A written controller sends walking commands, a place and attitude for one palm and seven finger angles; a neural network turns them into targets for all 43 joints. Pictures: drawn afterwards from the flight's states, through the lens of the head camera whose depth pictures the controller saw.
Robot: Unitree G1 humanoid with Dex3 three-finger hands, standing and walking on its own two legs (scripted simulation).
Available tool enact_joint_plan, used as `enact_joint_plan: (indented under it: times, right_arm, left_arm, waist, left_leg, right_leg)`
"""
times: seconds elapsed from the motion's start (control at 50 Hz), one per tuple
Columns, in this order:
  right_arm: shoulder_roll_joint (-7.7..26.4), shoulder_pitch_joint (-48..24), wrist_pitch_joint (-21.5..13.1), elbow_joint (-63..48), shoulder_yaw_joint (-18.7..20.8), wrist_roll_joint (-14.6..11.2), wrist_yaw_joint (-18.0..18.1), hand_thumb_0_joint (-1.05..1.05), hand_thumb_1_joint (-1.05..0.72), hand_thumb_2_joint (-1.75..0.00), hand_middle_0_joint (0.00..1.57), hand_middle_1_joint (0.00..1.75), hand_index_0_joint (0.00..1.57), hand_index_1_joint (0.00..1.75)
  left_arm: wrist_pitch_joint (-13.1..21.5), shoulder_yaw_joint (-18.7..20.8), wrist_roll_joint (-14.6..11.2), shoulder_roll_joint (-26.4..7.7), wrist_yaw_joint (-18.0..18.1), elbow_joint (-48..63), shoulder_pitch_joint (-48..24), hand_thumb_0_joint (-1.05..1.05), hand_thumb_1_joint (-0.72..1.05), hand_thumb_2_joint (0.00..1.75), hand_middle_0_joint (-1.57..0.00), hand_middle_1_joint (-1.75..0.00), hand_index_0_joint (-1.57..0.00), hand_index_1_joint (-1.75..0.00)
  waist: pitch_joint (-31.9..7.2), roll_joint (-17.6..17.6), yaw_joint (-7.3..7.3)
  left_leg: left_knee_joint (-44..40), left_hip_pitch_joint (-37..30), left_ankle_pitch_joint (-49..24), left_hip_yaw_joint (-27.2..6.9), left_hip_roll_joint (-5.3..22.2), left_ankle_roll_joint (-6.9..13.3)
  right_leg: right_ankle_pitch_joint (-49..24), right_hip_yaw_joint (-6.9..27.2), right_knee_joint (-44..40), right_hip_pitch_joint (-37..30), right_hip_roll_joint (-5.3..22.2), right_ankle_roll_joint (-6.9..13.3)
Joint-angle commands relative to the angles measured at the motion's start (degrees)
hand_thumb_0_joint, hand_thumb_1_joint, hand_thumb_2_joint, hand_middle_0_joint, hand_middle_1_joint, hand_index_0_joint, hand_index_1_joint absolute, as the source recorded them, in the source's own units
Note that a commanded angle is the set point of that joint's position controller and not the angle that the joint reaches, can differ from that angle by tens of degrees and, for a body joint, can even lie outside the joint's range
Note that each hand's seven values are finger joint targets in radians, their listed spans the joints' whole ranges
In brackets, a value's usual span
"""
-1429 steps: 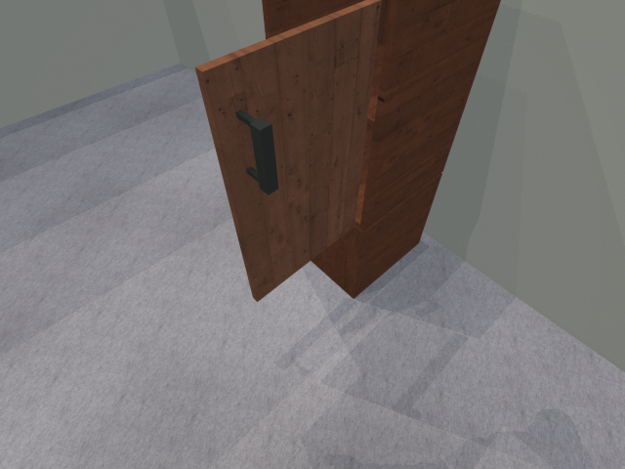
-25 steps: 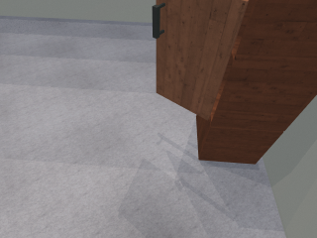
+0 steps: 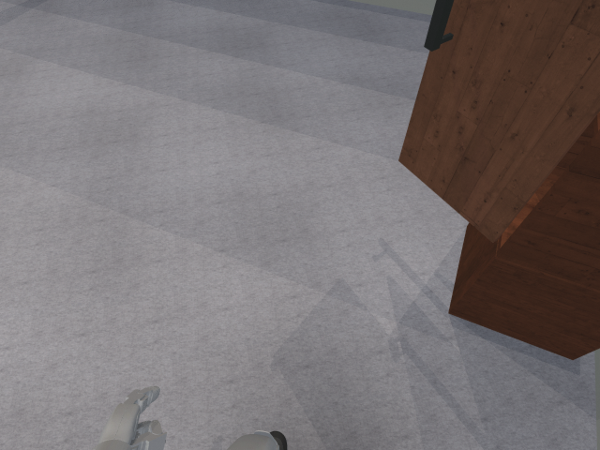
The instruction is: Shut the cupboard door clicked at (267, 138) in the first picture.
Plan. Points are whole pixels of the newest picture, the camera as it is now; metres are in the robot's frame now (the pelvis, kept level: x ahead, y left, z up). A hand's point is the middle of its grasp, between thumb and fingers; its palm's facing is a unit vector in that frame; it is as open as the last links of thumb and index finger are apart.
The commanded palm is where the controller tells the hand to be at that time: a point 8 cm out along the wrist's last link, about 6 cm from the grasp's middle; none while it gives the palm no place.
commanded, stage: walk to a spot facing it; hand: left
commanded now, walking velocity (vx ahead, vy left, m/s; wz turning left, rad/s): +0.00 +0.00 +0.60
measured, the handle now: (448, 13) +0.86 -0.28 +0.12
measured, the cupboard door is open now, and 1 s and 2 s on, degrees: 57 57 57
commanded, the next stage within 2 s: turn to face it in 1.34 s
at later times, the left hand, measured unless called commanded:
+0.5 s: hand out of the picture +0.02 +0.23 -0.16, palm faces +0.33 -0.90 -0.28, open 7.4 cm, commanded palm none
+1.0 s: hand out of the picture +0.00 +0.22 -0.19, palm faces +0.65 -0.73 -0.21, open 7.4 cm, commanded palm none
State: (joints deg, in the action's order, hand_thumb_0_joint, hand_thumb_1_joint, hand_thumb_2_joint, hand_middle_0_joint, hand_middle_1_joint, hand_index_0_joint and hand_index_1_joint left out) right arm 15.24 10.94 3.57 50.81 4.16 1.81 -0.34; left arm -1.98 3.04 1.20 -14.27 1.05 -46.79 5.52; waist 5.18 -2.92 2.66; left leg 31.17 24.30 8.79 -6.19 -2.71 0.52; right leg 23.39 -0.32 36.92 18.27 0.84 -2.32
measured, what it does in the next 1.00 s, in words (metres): walks ahead, turning left: right foot, then left foot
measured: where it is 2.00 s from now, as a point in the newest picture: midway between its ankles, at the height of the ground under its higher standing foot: (225, 384)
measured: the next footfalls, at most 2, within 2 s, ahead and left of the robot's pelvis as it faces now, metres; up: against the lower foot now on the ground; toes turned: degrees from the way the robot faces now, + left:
right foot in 0.02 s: +0.04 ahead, -0.14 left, +0.00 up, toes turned +1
left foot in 0.32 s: +0.03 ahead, +0.14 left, +0.00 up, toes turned +18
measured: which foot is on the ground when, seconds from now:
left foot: down 0.00-0.02, up 0.04-0.30, down 0.32-0.56, up 0.58-0.92, down 0.94-1.00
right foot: up 0.00-0.00, down 0.02-0.32, up 0.34-0.54, down 0.56-0.94, up 0.96-1.00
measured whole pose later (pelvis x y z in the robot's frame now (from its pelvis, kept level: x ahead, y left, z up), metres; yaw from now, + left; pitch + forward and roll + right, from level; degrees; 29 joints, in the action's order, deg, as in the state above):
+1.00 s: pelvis +0.15 +0.08 -0.02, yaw +40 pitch +0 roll +1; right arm 13.5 5.2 -1.3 48.4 2.6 1.8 -2.5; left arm -0.4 3.1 1.3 -12.2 -0.5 -56.1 19.9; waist 8.0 2.0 -0.5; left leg 40.1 24.7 13.2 7.3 0.9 4.1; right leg 30.3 -8.2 61.9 15.7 10.8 -3.4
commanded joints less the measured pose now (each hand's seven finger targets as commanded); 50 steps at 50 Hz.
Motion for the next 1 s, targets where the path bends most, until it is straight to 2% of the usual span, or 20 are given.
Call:
enact_joint_plan:
  times: [0.0,0.1,0.18,0.24,0.26,0.28,0.3,0.32,0.5,0.52,0.54,0.58,0.62,0.68,0.8,0.86,0.88,0.92,0.94,0.98]
  right_arm:
    - [5.03,-3.41,-0.81,-6.66,2.48,-0.53,-0.25,0.0,-0.9,-0.9,0.2,0.3,0.2,0.3]
    - [3.3,-1.08,-0.12,-5.72,1.63,-0.85,-1.42,0.0,-0.9,-0.9,0.2,0.3,0.2,0.3]
    - [1.68,-6.11,-0.68,-6.93,0.26,-1.06,-1.73,0.0,-0.9,-0.9,0.2,0.3,0.2,0.3]
    - [3.34,-2.59,-1.21,-5.97,0.35,-0.94,-1.64,0.0,-0.9,-0.9,0.2,0.3,0.2,0.3]
    - [6.4,1.52,-1.72,-4.83,1.1,-0.64,-1.54,0.0,-0.9,-0.9,0.2,0.3,0.2,0.3]
    - [12.78,4.98,-2.12,-4.47,2.74,-0.11,-1.01,0.0,-0.9,-0.9,0.2,0.3,0.2,0.3]
    - [14.97,9.44,-1.69,-3.19,3.11,-0.43,-0.65,0.0,-0.9,-0.9,0.2,0.3,0.2,0.3]
    - [14.3,10.83,-1.96,-2.13,2.89,-0.03,0.21,0.0,-0.9,-0.9,0.2,0.3,0.2,0.3]
    - [10.29,-4.22,-2.05,-5.07,1.76,-0.06,0.38,0.0,-0.9,-0.9,0.2,0.3,0.2,0.3]
    - [7.35,-5.79,-2.14,-5.96,1.36,-0.53,0.21,0.0,-0.9,-0.9,0.2,0.3,0.2,0.3]
    - [2.1,-6.18,-2.52,-7.66,0.22,-1.11,-0.19,0.0,-0.9,-0.9,0.2,0.3,0.2,0.3]
    - [4.48,-7.81,-2.48,-7.9,1.15,0.0,-1.03,0.0,-0.9,-0.9,0.2,0.3,0.2,0.3]
    - [3.73,-4.69,-2.11,-5.6,1.16,0.23,-1.94,0.0,-0.9,-0.9,0.2,0.3,0.2,0.3]
    - [0.95,-5.52,-2.41,-5.1,0.13,-0.34,-2.66,0.0,-0.9,-0.9,0.2,0.3,0.2,0.3]
    - [-1.23,-10.72,-3.41,-6.64,-1.14,-0.43,-3.7,0.0,-0.9,-0.9,0.2,0.3,0.2,0.3]
    - [1.18,-2.99,-4.07,-5.0,-0.42,0.0,-3.04,0.0,-0.9,-0.9,0.2,0.3,0.2,0.3]
    - [3.82,4.46,-4.31,-2.79,0.37,0.26,-2.59,0.0,-0.9,-0.9,0.2,0.3,0.2,0.3]
    - [16.86,17.99,-4.59,-0.32,3.62,0.48,-0.99,0.0,-0.9,-0.9,0.2,0.3,0.2,0.3]
    - [17.23,18.07,-4.41,0.64,3.45,-0.05,-0.51,0.0,-0.9,-0.9,0.2,0.3,0.2,0.3]
    - [11.91,8.73,-5.09,-1.94,2.08,-0.06,0.31,0.0,-0.9,-0.9,0.2,0.3,0.2,0.3]
  left_arm:
    - [1.25,3.37,1.06,-14.74,1.17,2.65,8.75,0.0,0.9,0.9,-0.2,-0.3,-0.2,-0.3]
    - [2.02,2.06,0.76,-8.38,1.53,3.46,1.72,0.0,0.9,0.9,-0.2,-0.3,-0.2,-0.3]
    - [1.88,3.17,0.84,-11.68,1.29,0.83,9.91,0.0,0.9,0.9,-0.2,-0.3,-0.2,-0.3]
    - [1.78,3.46,0.31,-12.24,0.91,0.14,10.68,0.0,0.9,0.9,-0.2,-0.3,-0.2,-0.3]
    - [1.64,3.27,-0.11,-11.29,0.75,0.71,10.55,0.0,0.9,0.9,-0.2,-0.3,-0.2,-0.3]
    - [1.42,2.53,-0.44,-7.3,0.4,2.75,11.8,0.0,0.9,0.9,-0.2,-0.3,-0.2,-0.3]
    - [1.21,1.03,0.05,-5.49,0.57,5.02,7.25,0.0,0.9,0.9,-0.2,-0.3,-0.2,-0.3]
    - [0.81,1.32,0.05,-5.93,0.74,5.47,2.93,0.0,0.9,0.9,-0.2,-0.3,-0.2,-0.3]
    - [2.26,2.29,0.48,-5.65,-2.29,-0.84,13.82,0.0,0.9,0.9,-0.2,-0.3,-0.2,-0.3]
    - [2.85,3.08,1.09,-8.21,-1.85,-2.09,19.61,0.0,0.9,0.9,-0.2,-0.3,-0.2,-0.3]
    - [3.37,3.93,1.77,-13.13,-0.78,-2.15,22.82,0.0,0.9,0.9,-0.2,-0.3,-0.2,-0.3]
    - [3.83,3.35,0.68,-11.99,0.03,-0.42,16.87,0.0,0.9,0.9,-0.2,-0.3,-0.2,-0.3]
    - [4.62,2.64,0.89,-8.08,0.22,0.4,9.22,0.0,0.9,0.9,-0.2,-0.3,-0.2,-0.3]
    - [5.71,2.49,0.74,-6.13,0.07,-2.03,12.67,0.0,0.9,0.9,-0.2,-0.3,-0.2,-0.3]
    - [5.84,2.84,0.79,-7.77,-0.07,-5.84,18.81,0.0,0.9,0.9,-0.2,-0.3,-0.2,-0.3]
    - [5.66,3.23,0.27,-9.81,-0.36,-5.22,16.11,0.0,0.9,0.9,-0.2,-0.3,-0.2,-0.3]
    - [5.52,3.11,-0.05,-9.79,-0.56,-4.8,15.03,0.0,0.9,0.9,-0.2,-0.3,-0.2,-0.3]
    - [5.22,1.74,-0.31,-4.77,-1.95,1.3,10.15,0.0,0.9,0.9,-0.2,-0.3,-0.2,-0.3]
    - [5.03,2.01,-0.17,-5.71,-1.47,3.48,4.88,0.0,0.9,0.9,-0.2,-0.3,-0.2,-0.3]
    - [4.36,2.31,0.14,-3.84,-1.39,1.79,4.47,0.0,0.9,0.9,-0.2,-0.3,-0.2,-0.3]
  waist:
    - [-4.86,15.45,-5.25]
    - [-4.11,14.9,-0.22]
    - [-5.88,15.57,-4.52]
    - [-7.92,14.49,-2.65]
    - [-11.4,8.05,-0.38]
    - [-15.56,-9.49,1.06]
    - [-15.13,-11.99,3.55]
    - [-13.59,-8.24,4.76]
    - [-4.48,-3.34,-5.37]
    - [-5.32,6.5,-8.43]
    - [-4.38,24.49,-10.54]
    - [0.87,15.34,-6.16]
    - [1.32,11.53,-1.9]
    - [-1.62,12.31,-2.99]
    - [-2.09,13.18,-5.85]
    - [-5.92,12.39,-1.16]
    - [-10.04,9.19,2.85]
    - [-17.94,-12.14,8.67]
    - [-14.88,-2.57,8.22]
    - [-7.59,-7.81,4.06]
  left_leg:
    - [25.06,13.63,23.47,2.57,-2.88,-3.69]
    - [34.03,8.84,17.32,5.8,3.62,-3.95]
    - [14.56,2.65,17.65,11.43,2.26,-3.31]
    - [0.0,-6.81,8.18,12.33,1.38,-2.14]
    - [-4.99,-18.11,-6.73,8.25,4.88,-0.49]
    - [-3.7,-30.39,-31.37,-11.07,20.16,7.07]
    - [-5.18,-30.34,-39.33,-15.53,26.37,13.04]
    - [-6.15,-27.53,-29.77,-16.09,24.45,13.66]
    - [-7.14,3.28,27.46,-9.16,9.39,5.75]
    - [4.02,12.68,29.84,-4.1,3.64,3.35]
    - [24.52,23.26,28.89,5.28,-3.12,-0.37]
    - [42.61,21.19,20.47,-0.2,2.93,-0.15]
    - [43.16,18.53,12.14,1.43,6.82,-1.25]
    - [32.08,16.1,10.0,6.92,6.87,-2.06]
    - [10.4,9.49,10.48,13.57,5.22,0.14]
    - [3.59,-6.22,9.09,18.21,0.22,2.45]
    - [-0.76,-19.19,5.62,16.74,0.46,3.47]
    - [-9.79,-41.83,-2.38,-23.68,26.41,15.46]
    - [-12.19,-35.11,2.97,-24.87,28.88,16.59]
    - [-15.77,-19.97,18.52,-17.95,23.33,13.02]
  right_leg:
    - [1.16,25.47,-26.91,-9.2,27.32,12.39]
    - [-31.72,1.72,-13.82,-8.41,17.52,9.87]
    - [-44.58,-1.47,-8.18,-15.57,17.92,8.22]
    - [-43.71,-4.53,-1.43,-13.93,17.06,4.79]
    - [-36.44,-6.97,6.84,-6.58,15.67,1.94]
    - [-6.41,-9.87,18.94,9.02,8.13,-2.5]
    - [16.61,-5.47,26.5,13.97,5.63,-2.27]
    - [14.45,-1.67,28.9,16.32,5.41,-1.77]
    - [-2.58,-6.42,-3.82,-10.9,-0.88,-0.9]
    - [5.15,0.92,-13.36,-20.0,4.53,0.36]
    - [21.58,25.31,-26.85,-23.34,22.25,6.34]
    - [28.1,33.05,-31.7,-7.7,26.82,10.51]
    - [15.02,16.1,-28.83,-5.67,23.15,8.81]
    - [-13.2,-1.04,-23.5,-14.53,18.97,7.51]
    - [-33.63,-9.96,-17.31,-22.22,20.14,6.12]
    - [-44.22,-15.17,-6.11,-17.79,19.19,4.61]
    - [-39.94,-16.62,5.24,-11.16,18.15,3.02]
    - [11.27,-10.8,37.04,21.74,5.68,-1.45]
    - [10.46,-3.5,40.36,23.91,6.7,-0.07]
    - [3.63,-0.15,37.77,23.21,9.53,0.09]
